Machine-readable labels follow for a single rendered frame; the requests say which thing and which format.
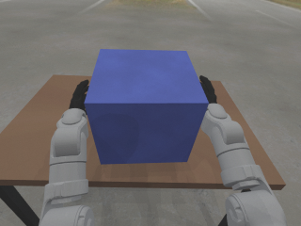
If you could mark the left robot forearm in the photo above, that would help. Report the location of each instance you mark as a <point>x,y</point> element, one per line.
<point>68,156</point>

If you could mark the left robot upper arm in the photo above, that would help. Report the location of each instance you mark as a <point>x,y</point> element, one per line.
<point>77,215</point>

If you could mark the left robot hand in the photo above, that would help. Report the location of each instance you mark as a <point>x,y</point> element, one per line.
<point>79,96</point>

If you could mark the carton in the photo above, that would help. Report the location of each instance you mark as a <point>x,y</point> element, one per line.
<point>144,106</point>

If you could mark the right robot hand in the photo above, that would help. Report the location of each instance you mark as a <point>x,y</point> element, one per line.
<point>208,89</point>

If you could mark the right robot forearm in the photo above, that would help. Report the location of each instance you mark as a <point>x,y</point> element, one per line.
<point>238,167</point>

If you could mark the right robot upper arm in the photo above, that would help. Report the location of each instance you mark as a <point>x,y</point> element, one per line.
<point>253,208</point>

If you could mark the table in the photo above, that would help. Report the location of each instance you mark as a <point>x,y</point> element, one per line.
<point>25,146</point>

